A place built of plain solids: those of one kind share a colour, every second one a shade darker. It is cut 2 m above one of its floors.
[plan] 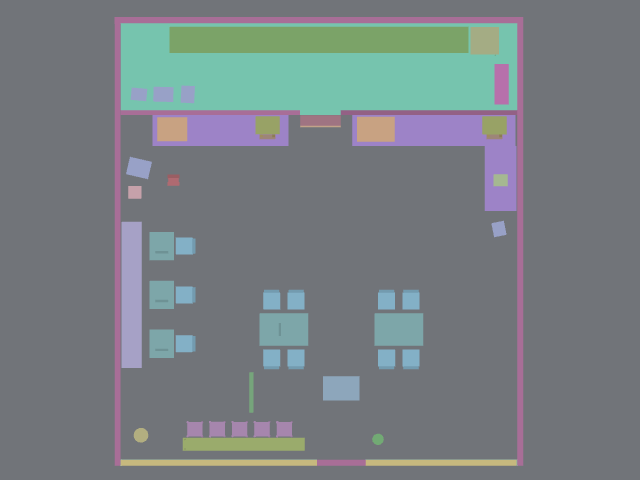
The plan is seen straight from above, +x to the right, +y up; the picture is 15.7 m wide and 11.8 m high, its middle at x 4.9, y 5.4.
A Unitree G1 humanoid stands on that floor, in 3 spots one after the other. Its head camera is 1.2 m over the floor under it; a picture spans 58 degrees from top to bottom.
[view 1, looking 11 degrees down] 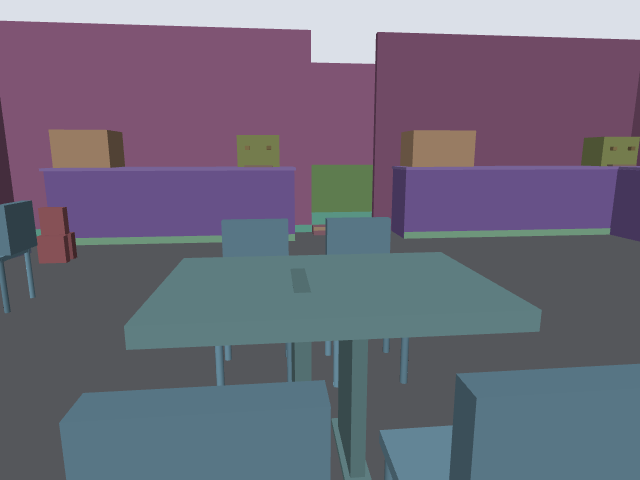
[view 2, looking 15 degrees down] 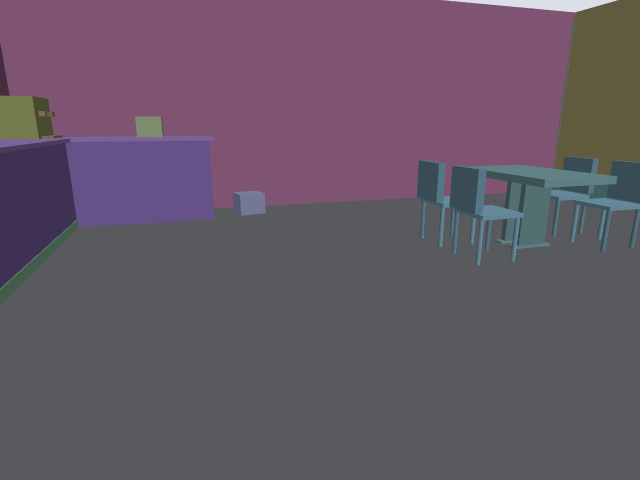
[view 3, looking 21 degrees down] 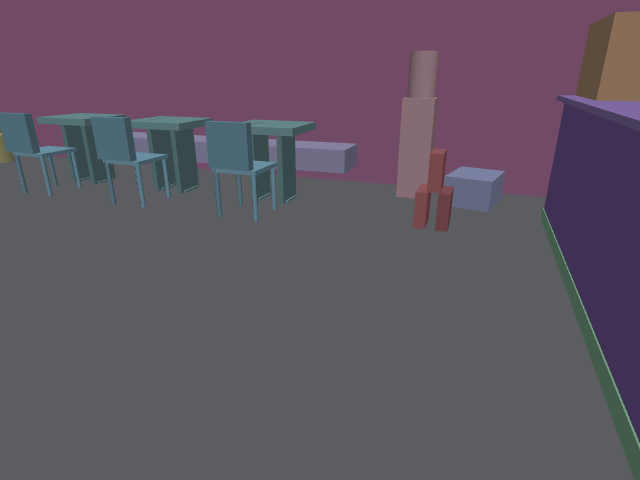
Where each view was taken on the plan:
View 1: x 3.83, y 1.65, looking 84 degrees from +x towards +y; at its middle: ground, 6.29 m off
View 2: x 3.31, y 6.47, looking -17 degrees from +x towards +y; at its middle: ground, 4.64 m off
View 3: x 4.91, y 7.17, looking -160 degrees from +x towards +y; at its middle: ground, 3.35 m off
